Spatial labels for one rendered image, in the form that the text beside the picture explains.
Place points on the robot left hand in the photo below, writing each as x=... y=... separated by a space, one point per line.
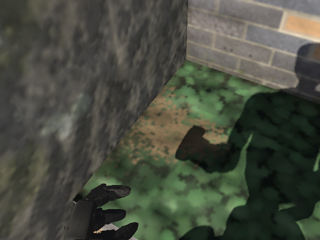
x=86 y=217

